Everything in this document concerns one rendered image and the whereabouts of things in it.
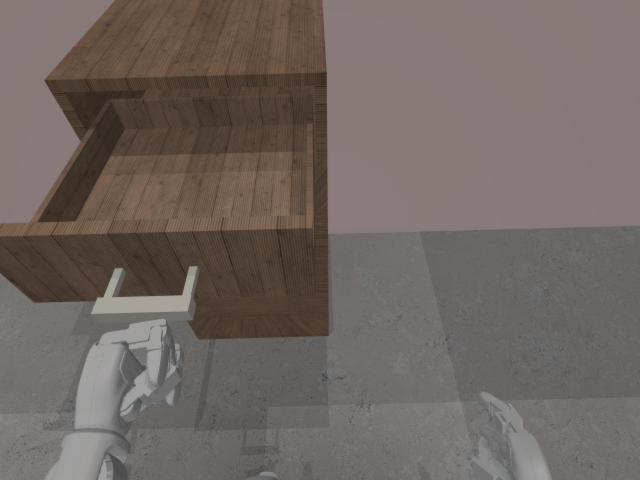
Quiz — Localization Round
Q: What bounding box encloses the robot left hand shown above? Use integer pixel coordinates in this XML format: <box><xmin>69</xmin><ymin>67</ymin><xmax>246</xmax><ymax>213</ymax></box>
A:
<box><xmin>74</xmin><ymin>319</ymin><xmax>185</xmax><ymax>437</ymax></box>

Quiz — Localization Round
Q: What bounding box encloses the drawer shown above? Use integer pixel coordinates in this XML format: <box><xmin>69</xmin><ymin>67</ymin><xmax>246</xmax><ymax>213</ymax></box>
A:
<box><xmin>0</xmin><ymin>94</ymin><xmax>316</xmax><ymax>303</ymax></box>

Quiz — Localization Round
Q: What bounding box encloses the left robot forearm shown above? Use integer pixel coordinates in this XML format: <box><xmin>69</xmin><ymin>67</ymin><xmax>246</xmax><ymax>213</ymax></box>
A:
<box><xmin>44</xmin><ymin>429</ymin><xmax>131</xmax><ymax>480</ymax></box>

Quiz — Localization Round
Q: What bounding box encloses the handle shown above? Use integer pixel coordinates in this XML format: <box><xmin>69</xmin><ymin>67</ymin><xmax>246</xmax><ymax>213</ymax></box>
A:
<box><xmin>91</xmin><ymin>266</ymin><xmax>199</xmax><ymax>323</ymax></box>

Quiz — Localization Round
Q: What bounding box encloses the robot right hand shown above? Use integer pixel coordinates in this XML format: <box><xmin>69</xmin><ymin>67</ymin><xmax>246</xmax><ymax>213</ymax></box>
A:
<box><xmin>472</xmin><ymin>391</ymin><xmax>552</xmax><ymax>480</ymax></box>

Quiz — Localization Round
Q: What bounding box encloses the cabinet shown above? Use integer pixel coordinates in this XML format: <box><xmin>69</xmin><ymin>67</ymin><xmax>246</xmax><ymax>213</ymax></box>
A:
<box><xmin>44</xmin><ymin>0</ymin><xmax>329</xmax><ymax>340</ymax></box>

